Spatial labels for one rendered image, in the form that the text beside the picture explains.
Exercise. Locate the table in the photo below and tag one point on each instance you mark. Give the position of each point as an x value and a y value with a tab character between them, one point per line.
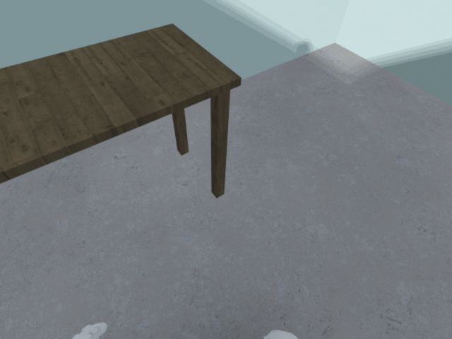
58	105

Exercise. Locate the robot left hand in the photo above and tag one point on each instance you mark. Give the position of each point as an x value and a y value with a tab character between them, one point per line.
92	331

